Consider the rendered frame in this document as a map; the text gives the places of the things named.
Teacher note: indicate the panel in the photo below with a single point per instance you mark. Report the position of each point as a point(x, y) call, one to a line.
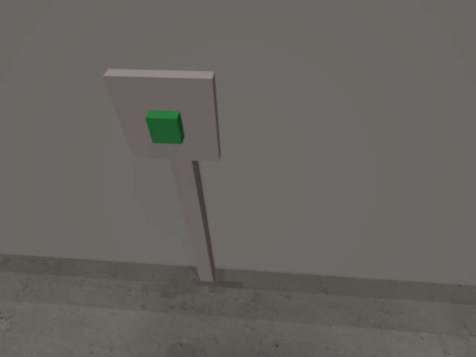
point(193, 94)

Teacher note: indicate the button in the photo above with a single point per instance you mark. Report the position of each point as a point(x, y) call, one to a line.
point(165, 127)

